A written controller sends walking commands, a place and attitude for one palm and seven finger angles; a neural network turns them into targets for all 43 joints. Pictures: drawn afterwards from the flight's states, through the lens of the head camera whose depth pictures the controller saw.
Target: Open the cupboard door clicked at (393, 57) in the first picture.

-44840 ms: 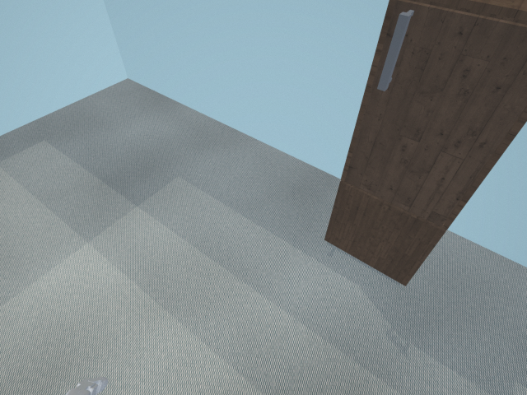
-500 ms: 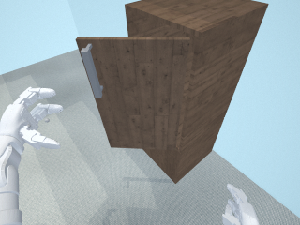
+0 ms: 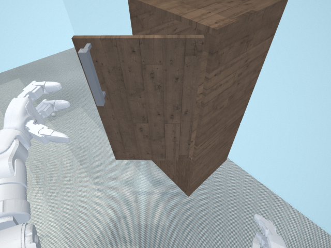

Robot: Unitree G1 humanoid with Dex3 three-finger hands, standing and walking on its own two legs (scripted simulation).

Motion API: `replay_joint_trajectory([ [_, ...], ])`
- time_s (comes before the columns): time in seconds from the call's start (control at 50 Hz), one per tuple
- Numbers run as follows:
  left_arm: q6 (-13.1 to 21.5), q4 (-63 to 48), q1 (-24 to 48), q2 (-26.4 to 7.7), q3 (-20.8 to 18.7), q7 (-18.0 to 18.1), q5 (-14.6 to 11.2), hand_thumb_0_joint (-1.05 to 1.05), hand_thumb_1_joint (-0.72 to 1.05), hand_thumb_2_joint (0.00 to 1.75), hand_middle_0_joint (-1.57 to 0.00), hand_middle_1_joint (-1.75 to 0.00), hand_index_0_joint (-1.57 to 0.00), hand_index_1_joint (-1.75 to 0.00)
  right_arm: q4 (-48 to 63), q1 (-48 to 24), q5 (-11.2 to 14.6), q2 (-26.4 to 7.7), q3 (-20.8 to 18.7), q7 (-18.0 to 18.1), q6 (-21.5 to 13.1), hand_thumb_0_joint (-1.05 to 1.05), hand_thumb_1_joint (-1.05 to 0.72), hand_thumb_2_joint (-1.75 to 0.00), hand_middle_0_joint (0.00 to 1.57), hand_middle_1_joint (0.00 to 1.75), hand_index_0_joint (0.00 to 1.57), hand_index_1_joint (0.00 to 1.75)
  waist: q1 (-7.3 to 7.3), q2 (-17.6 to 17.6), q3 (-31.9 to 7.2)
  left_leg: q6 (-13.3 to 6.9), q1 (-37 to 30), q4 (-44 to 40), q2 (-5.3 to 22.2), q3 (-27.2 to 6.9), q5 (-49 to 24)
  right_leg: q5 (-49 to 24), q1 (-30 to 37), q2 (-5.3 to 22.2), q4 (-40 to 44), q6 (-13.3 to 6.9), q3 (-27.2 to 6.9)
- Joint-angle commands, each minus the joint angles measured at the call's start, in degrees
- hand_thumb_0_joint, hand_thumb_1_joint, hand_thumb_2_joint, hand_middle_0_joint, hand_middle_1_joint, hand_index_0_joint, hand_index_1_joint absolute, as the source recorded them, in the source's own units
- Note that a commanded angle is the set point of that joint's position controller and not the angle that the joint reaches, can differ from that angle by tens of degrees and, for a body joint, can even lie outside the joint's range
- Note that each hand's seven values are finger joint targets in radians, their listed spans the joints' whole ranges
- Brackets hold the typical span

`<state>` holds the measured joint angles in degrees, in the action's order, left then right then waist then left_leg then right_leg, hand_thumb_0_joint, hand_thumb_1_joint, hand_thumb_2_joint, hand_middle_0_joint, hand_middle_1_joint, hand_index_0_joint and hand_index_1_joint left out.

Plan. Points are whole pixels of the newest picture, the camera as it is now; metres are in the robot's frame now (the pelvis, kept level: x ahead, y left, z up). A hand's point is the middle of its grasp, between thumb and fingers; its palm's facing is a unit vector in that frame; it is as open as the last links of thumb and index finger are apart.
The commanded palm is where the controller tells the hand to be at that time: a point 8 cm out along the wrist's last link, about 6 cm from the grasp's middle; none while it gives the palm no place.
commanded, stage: move the hooked fingers beside the handle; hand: left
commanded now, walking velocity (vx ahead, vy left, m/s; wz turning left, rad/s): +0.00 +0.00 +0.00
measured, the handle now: (95, 76) +0.53 +0.24 +0.14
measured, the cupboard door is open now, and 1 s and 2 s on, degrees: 46 46 46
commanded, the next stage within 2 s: slide the fingers in behind the handle in 1.90 s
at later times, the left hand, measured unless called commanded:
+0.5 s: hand (62, 98) +0.41 +0.28 +0.17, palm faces +0.09 -1.00 -0.01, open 14.0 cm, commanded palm +0.38 +0.33 +0.16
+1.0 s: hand (71, 84) +0.47 +0.28 +0.16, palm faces +0.06 -1.00 -0.01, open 14.0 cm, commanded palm +0.46 +0.34 +0.15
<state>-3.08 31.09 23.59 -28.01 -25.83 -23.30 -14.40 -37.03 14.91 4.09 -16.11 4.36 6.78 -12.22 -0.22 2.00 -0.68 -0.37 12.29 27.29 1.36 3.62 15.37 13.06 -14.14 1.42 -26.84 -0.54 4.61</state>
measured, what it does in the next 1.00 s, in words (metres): stands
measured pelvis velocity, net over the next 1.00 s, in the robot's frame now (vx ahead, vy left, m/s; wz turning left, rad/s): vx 0.00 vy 0.01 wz -0.02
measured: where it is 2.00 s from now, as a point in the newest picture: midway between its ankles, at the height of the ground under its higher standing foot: outside the picture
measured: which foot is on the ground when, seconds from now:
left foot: down 0.00-1.00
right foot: down 0.00-1.00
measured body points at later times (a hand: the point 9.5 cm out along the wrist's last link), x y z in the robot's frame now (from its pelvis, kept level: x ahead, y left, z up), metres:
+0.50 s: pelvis +0.00 +0.00 +0.00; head +0.03 -0.01 +0.45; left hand +0.40 +0.33 +0.17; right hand +0.11 -0.26 -0.10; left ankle -0.01 +0.11 -0.74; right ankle +0.01 -0.11 -0.74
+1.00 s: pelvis +0.00 +0.01 -0.01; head +0.07 +0.01 +0.43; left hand +0.46 +0.34 +0.16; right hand +0.03 -0.27 -0.12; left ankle -0.01 +0.11 -0.74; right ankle +0.01 -0.11 -0.74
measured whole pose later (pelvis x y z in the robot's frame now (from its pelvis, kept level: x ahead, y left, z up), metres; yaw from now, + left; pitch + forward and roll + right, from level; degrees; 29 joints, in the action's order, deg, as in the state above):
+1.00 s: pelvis +0.00 +0.01 -0.01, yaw -1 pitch +10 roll -1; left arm 10.2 67.3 51.9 -40.6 -28.5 -25.9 -7.3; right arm -38.5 22.5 2.5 -18.1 3.0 5.3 -4.2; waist 6.3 0.4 -1.7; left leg -1.0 26.3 34.1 2.1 4.0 17.7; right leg 13.7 -27.3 1.0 -31.2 0.0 3.9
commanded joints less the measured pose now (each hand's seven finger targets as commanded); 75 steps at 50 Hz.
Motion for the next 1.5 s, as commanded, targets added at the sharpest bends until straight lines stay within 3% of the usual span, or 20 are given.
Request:
replay_joint_trajectory([
  [0.0,5.23,-15.65,22.28,-16.69,-3.32,0.59,-0.54,0.0,-0.5,0.3,-0.3,-1.2,-0.3,-1.2,8.94,-3.67,-0.09,-7.29,-3.51,0.11,-2.99,0.0,-0.9,-0.9,0.2,0.3,0.2,0.3,-0.67,5.22,-16.55,-1.0,-5.76,-2.6,-0.85,-3.33,-16.33,-15.44,5.57,-0.76,1.53,-1.1,-1.86],
  [0.08,6.81,-11.99,22.71,-18.24,-5.35,0.71,-1.32,0.0,-0.5,0.3,-0.3,-1.2,-0.3,-1.2,7.81,-1.86,-0.28,-7.94,-3.8,0.24,-2.66,0.0,-0.9,-0.9,0.2,0.3,0.2,0.3,-0.09,0.32,-15.51,-1.4,-4.44,-2.42,-0.63,-3.25,-14.99,-15.38,5.19,-1.17,1.72,-0.78,-1.91],
  [0.16,5.93,-4.68,26.15,-18.73,-4.25,-0.04,-0.55,0.0,-0.5,0.3,-0.3,-1.2,-0.3,-1.2,6.38,-0.75,0.03,-8.63,-3.89,0.5,-1.94,0.0,-0.9,-0.9,0.2,0.3,0.2,0.3,1.08,0.49,-11.82,-1.51,-2.14,-2.66,-0.79,-3.01,-10.97,-11.94,2.52,-0.86,2.42,-0.71,-2.18],
  [0.22,6.38,-5.26,29.33,-18.23,-2.23,0.03,0.78,0.0,-0.5,0.3,-0.3,-1.2,-0.3,-1.2,6.68,-0.13,-0.05,-8.44,-4.04,0.39,-1.74,0.0,-0.9,-0.9,0.2,0.3,0.2,0.3,1.22,5.17,-14.69,-1.27,-3.69,-2.11,-0.97,-3.31,-12.43,-12.26,2.09,-0.77,1.87,-1.07,-2.28],
  [0.3,8.49,-2.95,32.48,-20.48,-3.71,0.01,0.61,0.0,-0.5,0.3,-0.3,-1.2,-0.3,-1.2,6.27,1.64,-0.38,-8.92,-4.25,0.21,-1.12,0.0,-0.9,-0.9,0.2,0.3,0.2,0.3,1.71,0.56,-17.65,-1.53,-3.31,-1.17,-0.83,-3.47,-14.23,-14.9,3.43,-1.08,1.07,-0.88,-2.32],
  [0.34,9.75,-2.48,33.28,-21.59,-4.58,-0.21,0.36,0.0,-0.5,0.3,-0.3,-1.2,-0.3,-1.2,6.17,2.1,-0.51,-8.99,-4.31,0.04,-0.84,0.0,-0.9,-0.9,0.2,0.3,0.2,0.3,1.35,1.63,-18.84,-1.44,-3.74,-0.74,-0.77,-3.32,-15.9,-16.56,4.12,-1.09,0.59,-1.01,-2.48],
  [0.46,9.22,8.9,34.8,-23.0,-4.43,-0.83,1.78,0.0,-0.5,0.3,-0.3,-1.2,-0.3,-1.2,5.22,3.72,-0.36,-9.8,-4.45,-0.39,0.71,0.0,-0.9,-0.9,0.2,0.3,0.2,0.3,2.32,-0.17,-14.21,-1.73,1.04,-0.4,-0.93,-2.8,-12.76,-15.32,1.42,-0.8,0.34,-0.62,-2.74],
  [0.62,14.98,8.66,45.11,-26.12,-4.43,-1.61,2.76,0.0,-0.5,0.3,-0.3,-1.2,-0.3,-1.2,4.83,6.85,-1.09,-10.14,-4.91,-0.4,2.02,0.0,-0.9,-0.9,0.2,0.3,0.2,0.3,3.37,3.47,-22.72,-1.51,-1.66,1.73,-0.86,-3.63,-16.21,-17.13,1.87,-1.23,-1.48,-0.92,-3.1],
  [0.74,13.6,21.95,46.04,-26.17,-3.27,-2.7,3.19,0.0,-0.5,0.3,-0.3,-1.2,-0.3,-1.2,2.95,9.01,-0.98,-11.36,-4.73,-0.48,3.73,0.0,-0.9,-0.9,0.2,0.3,0.2,0.3,4.89,-0.48,-15.94,-1.77,4.0,1.6,-0.72,-3.57,-11.28,-13.19,-2.55,-1.27,-1.06,-0.59,-2.76],
  [0.82,13.56,23.87,51.15,-29.19,-2.43,-2.46,6.13,0.0,-0.5,0.3,-0.3,-1.2,-0.3,-1.2,3.12,10.62,-1.22,-11.6,-4.75,-0.59,4.73,0.0,-0.9,-0.9,0.2,0.3,0.2,0.3,5.71,3.25,-16.63,-1.67,5.86,2.29,-0.97,-3.93,-9.87,-11.07,-4.71,-0.98,-1.57,-0.5,-3.18],
  [0.88,16.97,19.41,53.47,-33.22,-5.59,-2.14,6.15,0.0,-0.5,0.3,-0.3,-1.2,-0.3,-1.2,3.66,11.78,-1.63,-11.45,-5.1,-0.78,5.6,0.0,-0.9,-0.9,0.2,0.3,0.2,0.3,5.18,4.8,-25.16,-1.58,2.49,3.87,-0.8,-3.97,-15.35,-15.86,-1.58,-1.48,-3.22,-0.56,-3.59],
  [0.96,17.84,25.47,55.97,-33.78,-6.3,-2.78,5.05,0.0,-0.5,0.3,-0.3,-1.2,-0.3,-1.2,2.34,13.21,-1.56,-12.06,-5.06,-0.7,6.72,0.0,-0.9,-0.9,0.2,0.3,0.2,0.3,6.96,0.97,-22.23,-1.81,4.96,4.38,-0.3,-4.17,-13.11,-14.38,-3.82,-1.97,-2.9,-0.18,-3.41],
  [1.04,15.82,28.98,55.76,-34.71,-4.85,-3.54,7.44,0.0,-0.5,0.3,-0.3,-1.2,-0.3,-1.2,2.44,14.94,-1.89,-12.38,-5.04,-0.95,7.89,0.0,-0.9,-0.9,0.2,0.3,0.2,0.3,6.69,6.33,-22.85,-1.62,5.04,4.87,-0.61,-4.06,-15.68,-15.38,-5.46,-1.76,-3.61,-0.56,-3.22],
  [1.08,15.6,27.72,56.29,-34.22,-3.72,-3.59,8.3,0.0,-0.5,0.3,-0.3,-1.2,-0.3,-1.2,2.44,15.72,-2.06,-12.01,-5.15,-1.22,8.53,0.0,-0.9,-0.9,0.2,0.3,0.2,0.3,6.88,7.94,-24.12,-1.3,3.3,5.26,-0.41,-4.55,-17.92,-15.66,-6.83,-1.93,-3.64,-0.45,-2.86],
  [1.16,16.66,24.82,52.71,-31.25,-3.95,-4.25,5.75,0.0,-0.5,0.3,-0.3,-1.2,-0.3,-1.2,3.59,16.23,-2.33,-11.97,-5.63,-1.79,9.6,0.0,-0.9,-0.9,0.2,0.3,0.2,0.3,6.28,4.91,-26.67,-1.06,0.75,5.96,0.45,-4.74,-23.25,-18.04,-6.55,-2.67,-4.21,-0.4,-2.34],
  [1.24,16.54,22.75,52.79,-29.01,-3.56,-4.2,4.28,0.0,-0.5,0.3,-0.3,-1.2,-0.3,-1.2,3.41,16.29,-2.33,-12.05,-6.02,-2.09,10.43,0.0,-0.9,-0.9,0.2,0.3,0.2,0.3,6.44,5.0,-25.13,-0.85,-0.3,6.05,0.89,-5.03,-25.3,-17.5,-8.09,-2.92,-4.12,-0.54,-1.87],
  [1.3,15.87,19.52,50.96,-28.04,-3.01,-3.02,5.44,0.0,-0.5,0.3,-0.3,-1.2,-0.3,-1.2,3.62,16.02,-2.34,-11.5,-6.29,-2.6,10.75,0.0,-0.9,-0.9,0.2,0.3,0.2,0.3,5.77,9.65,-25.65,-0.3,-2.55,6.26,1.08,-5.18,-28.02,-17.09,-9.38,-2.84,-4.09,-0.56,-1.88],
  [1.36,15.44,16.08,50.77,-25.69,-1.93,-1.82,5.29,0.0,-0.5,0.3,-0.3,-1.2,-0.3,-1.2,3.85,15.65,-2.44,-11.08,-6.44,-3.0,10.89,0.0,-0.9,-0.9,0.2,0.3,0.2,0.3,5.89,9.68,-26.1,0.27,-4.46,6.59,1.53,-5.69,-31.9,-17.82,-9.63,-3.13,-4.17,-0.59,-1.49],
  [1.42,14.4,18.3,49.42,-24.08,-1.59,-1.42,4.37,0.0,-0.5,0.3,-0.3,-1.2,-0.3,-1.2,3.85,15.02,-2.25,-11.09,-6.28,-3.03,10.92,0.0,-0.9,-0.9,0.2,0.3,0.2,0.3,6.33,4.05,-23.52,-0.4,-1.28,6.01,1.47,-5.42,-27.43,-17.55,-8.26,-3.12,-3.8,-0.47,-1.33],
  [1.48,13.74,19.88,51.04,-23.79,-1.09,-1.13,4.63,0.0,-0.5,0.3,-0.3,-1.2,-0.3,-1.2,3.65,14.56,-2.18,-11.05,-5.97,-2.74,10.84,0.0,-0.9,-0.9,0.2,0.3,0.2,0.3,6.83,4.91,-21.89,-0.71,-0.2,5.89,1.07,-5.03,-24.52,-17.03,-8.7,-2.92,-3.82,-0.54,-1.52],
])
